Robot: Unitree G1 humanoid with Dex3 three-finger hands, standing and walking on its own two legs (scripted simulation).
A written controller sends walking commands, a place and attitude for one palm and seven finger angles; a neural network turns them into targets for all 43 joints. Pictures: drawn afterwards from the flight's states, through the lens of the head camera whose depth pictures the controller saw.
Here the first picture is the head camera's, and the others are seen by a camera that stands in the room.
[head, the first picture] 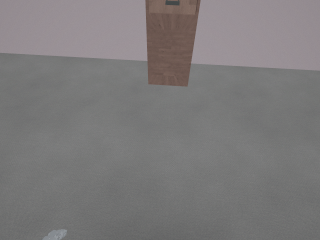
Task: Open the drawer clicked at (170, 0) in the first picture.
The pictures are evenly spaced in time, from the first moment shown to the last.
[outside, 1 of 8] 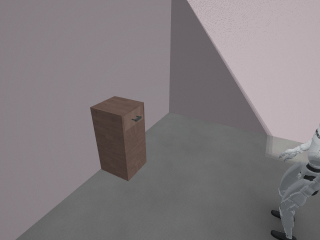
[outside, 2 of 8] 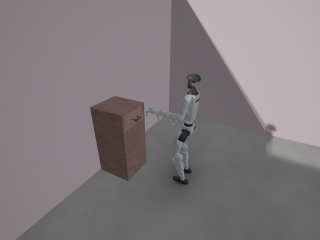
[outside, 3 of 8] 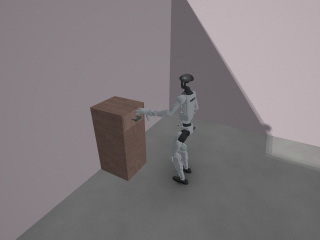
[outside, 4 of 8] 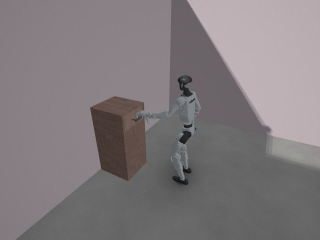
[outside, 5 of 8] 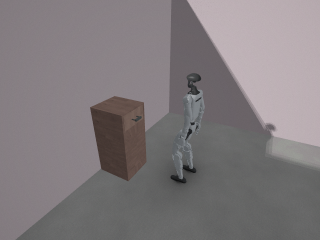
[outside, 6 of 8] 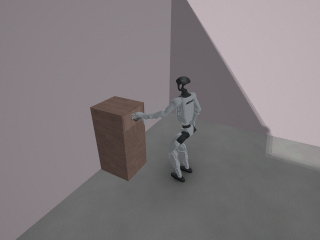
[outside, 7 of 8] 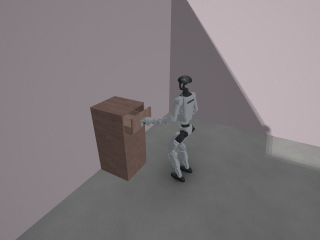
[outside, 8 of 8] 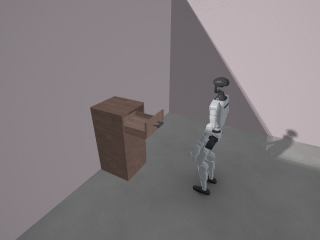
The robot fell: no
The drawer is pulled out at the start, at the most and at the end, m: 0.00 0.30 0.28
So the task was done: yes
